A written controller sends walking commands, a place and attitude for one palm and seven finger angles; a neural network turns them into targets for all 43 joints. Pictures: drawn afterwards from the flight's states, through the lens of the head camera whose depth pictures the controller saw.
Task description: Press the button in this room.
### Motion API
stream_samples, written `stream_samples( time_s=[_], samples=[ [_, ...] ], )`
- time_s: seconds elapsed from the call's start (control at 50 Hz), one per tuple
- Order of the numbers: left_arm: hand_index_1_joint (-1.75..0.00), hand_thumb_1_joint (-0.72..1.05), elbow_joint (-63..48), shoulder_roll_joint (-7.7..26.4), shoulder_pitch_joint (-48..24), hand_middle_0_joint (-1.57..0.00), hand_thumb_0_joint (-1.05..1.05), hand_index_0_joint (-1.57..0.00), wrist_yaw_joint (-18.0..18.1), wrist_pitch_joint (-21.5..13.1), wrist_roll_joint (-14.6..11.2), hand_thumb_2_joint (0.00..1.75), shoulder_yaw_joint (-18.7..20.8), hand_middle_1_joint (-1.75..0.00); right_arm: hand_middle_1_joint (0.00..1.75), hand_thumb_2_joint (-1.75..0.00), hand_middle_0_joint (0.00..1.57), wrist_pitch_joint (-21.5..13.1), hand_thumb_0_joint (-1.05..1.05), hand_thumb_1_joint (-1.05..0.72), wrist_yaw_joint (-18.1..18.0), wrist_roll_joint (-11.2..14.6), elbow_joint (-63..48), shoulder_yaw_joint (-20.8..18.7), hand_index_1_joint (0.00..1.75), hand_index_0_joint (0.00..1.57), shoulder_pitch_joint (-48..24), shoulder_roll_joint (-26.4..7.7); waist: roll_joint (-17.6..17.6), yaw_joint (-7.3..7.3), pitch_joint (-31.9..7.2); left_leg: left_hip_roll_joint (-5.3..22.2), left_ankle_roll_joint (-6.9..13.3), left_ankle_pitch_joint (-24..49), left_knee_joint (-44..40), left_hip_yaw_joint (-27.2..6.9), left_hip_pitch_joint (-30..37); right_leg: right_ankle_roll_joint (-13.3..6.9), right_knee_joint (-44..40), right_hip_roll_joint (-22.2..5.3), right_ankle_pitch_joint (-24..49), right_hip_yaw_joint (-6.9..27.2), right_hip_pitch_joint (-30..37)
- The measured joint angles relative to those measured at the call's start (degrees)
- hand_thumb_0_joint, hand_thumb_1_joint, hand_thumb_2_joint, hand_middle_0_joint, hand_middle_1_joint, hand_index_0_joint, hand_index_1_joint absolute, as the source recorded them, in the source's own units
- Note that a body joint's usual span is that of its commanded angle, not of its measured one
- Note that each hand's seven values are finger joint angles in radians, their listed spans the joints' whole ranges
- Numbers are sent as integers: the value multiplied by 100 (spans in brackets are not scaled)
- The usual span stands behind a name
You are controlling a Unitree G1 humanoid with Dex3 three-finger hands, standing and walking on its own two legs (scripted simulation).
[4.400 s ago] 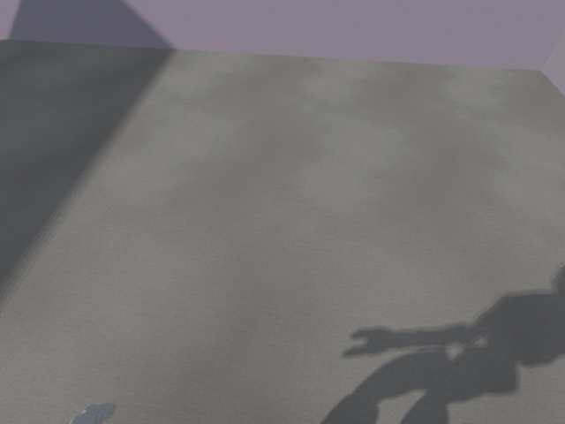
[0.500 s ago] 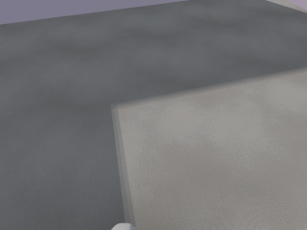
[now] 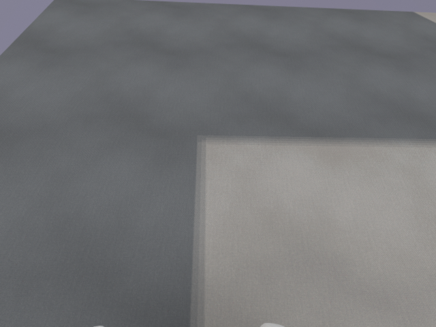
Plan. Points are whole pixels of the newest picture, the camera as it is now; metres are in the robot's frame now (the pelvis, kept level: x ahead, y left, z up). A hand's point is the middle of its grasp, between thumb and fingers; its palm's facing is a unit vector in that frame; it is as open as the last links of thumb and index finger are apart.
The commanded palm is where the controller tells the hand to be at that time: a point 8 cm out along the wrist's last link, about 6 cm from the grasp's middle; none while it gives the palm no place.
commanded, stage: turn or walk to find it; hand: left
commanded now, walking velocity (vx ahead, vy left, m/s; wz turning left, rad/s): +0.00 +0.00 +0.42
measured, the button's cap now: out of the picture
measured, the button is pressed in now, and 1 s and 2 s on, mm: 0 0 0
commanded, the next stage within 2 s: none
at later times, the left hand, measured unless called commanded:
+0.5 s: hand out of the picture -0.03 +0.16 -0.16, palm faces +0.27 -0.93 -0.24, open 7.4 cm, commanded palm none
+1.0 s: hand out of the picture -0.09 +0.24 -0.17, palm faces +0.45 -0.86 -0.23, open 7.4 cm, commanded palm none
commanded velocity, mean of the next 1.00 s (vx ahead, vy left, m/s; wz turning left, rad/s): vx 0.00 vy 0.00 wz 0.42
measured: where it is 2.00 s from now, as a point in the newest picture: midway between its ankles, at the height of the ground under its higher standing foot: outside the picture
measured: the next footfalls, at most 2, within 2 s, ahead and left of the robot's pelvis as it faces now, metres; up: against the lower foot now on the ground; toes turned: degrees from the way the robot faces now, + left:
right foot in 0.14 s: +0.05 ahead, -0.14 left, +0.00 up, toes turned +0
left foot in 0.64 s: -0.06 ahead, +0.10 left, +0.00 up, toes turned +22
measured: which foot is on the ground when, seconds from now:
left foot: down 0.00-0.16, up 0.18-0.62, down 0.64-1.00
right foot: up 0.00-0.12, down 0.14-0.64, up 0.66-1.00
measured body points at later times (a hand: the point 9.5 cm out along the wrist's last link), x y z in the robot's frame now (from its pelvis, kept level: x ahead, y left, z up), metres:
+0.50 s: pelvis -0.04 -0.04 +0.00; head -0.01 -0.05 +0.45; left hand -0.04 +0.21 -0.14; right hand +0.05 -0.29 -0.16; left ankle -0.10 +0.10 -0.68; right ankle +0.01 -0.14 -0.74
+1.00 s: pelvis -0.08 +0.01 +0.00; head -0.08 +0.04 +0.45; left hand -0.12 +0.28 -0.15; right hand +0.07 -0.18 -0.13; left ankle -0.10 +0.08 -0.74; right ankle -0.03 -0.15 -0.67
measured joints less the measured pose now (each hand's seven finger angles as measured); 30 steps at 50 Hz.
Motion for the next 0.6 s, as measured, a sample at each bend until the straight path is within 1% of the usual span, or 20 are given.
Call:
stream_samples(
  time_s=[0.08,0.1,0.14,0.16,0.2,0.22,0.24,0.28,0.3,0.34,0.38,0.44,0.5,0.56,0.6],
  samples=[
    [-30,91,-132,-137,-171,-20,1,-20,9,-43,-27,90,-49,-29,30,-90,20,73,0,-90,15,-29,39,-51,30,20,136,-61,138,-126,-7,-66,-83,8,143,-173,-140,-65,-920,146,-18,-19,357],
    [-30,91,-169,-173,-194,-20,1,-20,8,-71,-34,90,-64,-29,30,-90,20,93,0,-90,19,-30,53,-67,30,20,170,-85,176,-144,-14,-82,-116,-4,209,-212,-195,-86,-1229,187,106,-32,484],
    [-30,91,-252,-219,-185,-20,1,-20,4,-160,-36,90,-100,-29,30,-90,20,127,0,-90,33,-9,75,-107,30,20,259,-130,210,-154,-56,-144,-201,-78,438,-275,-354,-127,-2099,225,668,-83,851],
    [-30,91,-255,-281,-190,-20,1,-20,17,-217,-10,90,-112,-29,30,-90,20,142,0,-90,41,16,96,-137,30,20,283,-187,325,-157,-46,-107,-222,-166,656,-333,-467,-284,-2231,284,829,-160,904],
    [-30,91,-283,-377,-157,-20,1,-20,17,-262,27,90,-183,-30,30,-90,20,214,0,-90,41,24,136,-210,30,20,331,-267,448,-196,-29,-139,-273,-994,1637,-342,-830,-565,-2121,270,802,-329,900],
    [-30,91,-295,-413,-114,-20,1,-20,22,-265,32,90,-202,-30,30,-90,20,262,0,-90,52,15,157,-239,30,20,364,-295,452,-201,-48,-165,-288,-1198,2225,-295,-1030,-638,-2134,221,780,-402,932],
    [-30,91,-298,-443,-62,-20,1,-20,30,-258,33,90,-207,-30,30,-90,20,303,0,-90,70,5,190,-264,30,20,386,-320,443,-189,-66,-159,-307,-1231,2773,-234,-1200,-674,-2198,180,790,-457,983],
    [-30,91,-273,-477,39,-20,1,-20,37,-238,29,90,-215,-30,30,-90,20,345,0,-91,111,-16,246,-298,30,20,413,-366,424,-171,-90,-58,-366,-1009,3611,-130,-1442,-684,-2377,131,875,-552,1090],
    [-30,91,-249,-487,85,-20,1,-20,39,-234,28,90,-218,-30,30,-90,20,349,0,-91,126,-22,262,-310,30,20,428,-383,413,-172,-98,9,-403,-872,3875,-102,-1513,-684,-2459,114,923,-604,1131],
    [-30,91,-191,-497,161,-20,1,-20,46,-233,29,90,-223,-30,30,-90,20,349,0,-91,143,-25,289,-323,30,20,465,-404,387,-185,-107,144,-477,-662,4131,-82,-1566,-690,-2584,79,993,-728,1193],
    [-30,91,-148,-500,229,-20,1,-20,53,-236,36,90,-222,-30,30,-90,20,364,0,-91,148,-26,324,-322,30,20,489,-410,342,-171,-107,267,-541,-614,4095,-54,-1513,-693,-2644,36,1027,-841,1214],
    [-30,91,-85,-492,316,-20,1,-20,54,-250,59,90,-218,-30,30,-90,19,397,0,-91,144,-18,378,-304,30,20,465,-403,267,-108,-71,394,-596,-781,3639,10,-1299,-676,-2657,-43,1048,-991,1202],
    [-30,90,-24,-445,386,-20,1,-21,40,-249,90,90,-200,-30,30,-90,19,406,0,-91,138,1,392,-268,30,20,364,-372,177,-20,-8,457,-597,-1056,2974,149,-1031,-626,-2583,-146,1044,-1130,1129],
    [-30,90,44,-342,446,-20,1,-21,29,-235,117,90,-155,-30,30,-90,19,358,0,-91,129,39,348,-218,30,20,196,-314,59,88,63,446,-547,-1282,2206,332,-721,-545,-2424,-270,1018,-1242,1004],
    [-30,90,105,-248,487,-20,1,-21,23,-214,114,90,-116,-30,30,-90,19,285,0,-91,118,60,277,-180,30,20,90,-273,-19,126,84,406,-505,-1139,1578,457,-471,-461,-2250,-366,970,-1330,904]
  ],
)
